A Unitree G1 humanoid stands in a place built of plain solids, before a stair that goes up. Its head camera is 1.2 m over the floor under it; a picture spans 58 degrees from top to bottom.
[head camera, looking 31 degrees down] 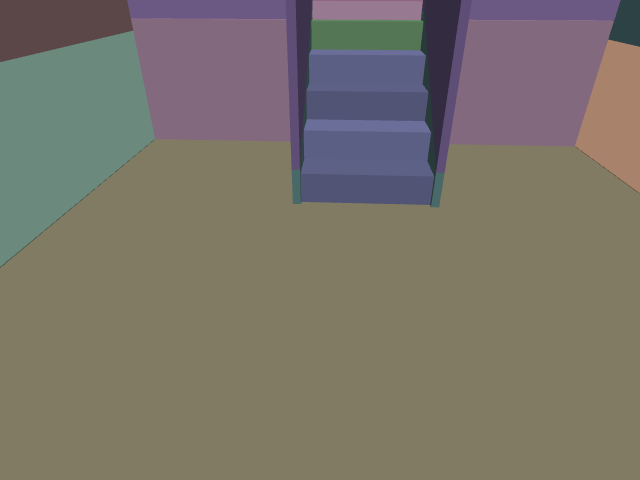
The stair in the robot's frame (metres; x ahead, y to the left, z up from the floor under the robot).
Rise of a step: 0.19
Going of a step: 0.26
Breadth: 0.81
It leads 3 degrees to the right of straight ahead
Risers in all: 5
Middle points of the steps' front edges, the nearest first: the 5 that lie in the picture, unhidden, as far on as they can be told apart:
2.44 -0.28 0.19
2.70 -0.30 0.38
2.96 -0.31 0.57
3.22 -0.33 0.76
3.47 -0.34 0.95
